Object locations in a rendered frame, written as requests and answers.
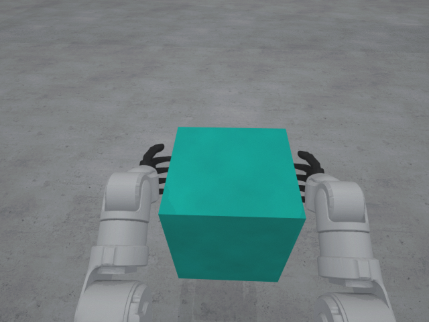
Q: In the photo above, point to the robot right forearm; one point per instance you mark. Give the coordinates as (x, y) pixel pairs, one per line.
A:
(346, 256)

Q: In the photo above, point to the carton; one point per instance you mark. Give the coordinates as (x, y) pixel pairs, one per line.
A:
(231, 207)

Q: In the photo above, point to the robot left hand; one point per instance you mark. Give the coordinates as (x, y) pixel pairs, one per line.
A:
(150, 161)

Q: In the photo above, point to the robot left forearm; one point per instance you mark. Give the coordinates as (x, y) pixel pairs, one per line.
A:
(121, 245)

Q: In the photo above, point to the robot right hand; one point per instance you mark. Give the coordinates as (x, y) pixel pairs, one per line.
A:
(314, 168)

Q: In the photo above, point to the left robot upper arm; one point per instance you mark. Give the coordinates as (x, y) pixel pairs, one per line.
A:
(116, 301)

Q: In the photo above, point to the right robot upper arm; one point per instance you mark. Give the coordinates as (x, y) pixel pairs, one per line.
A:
(351, 307)

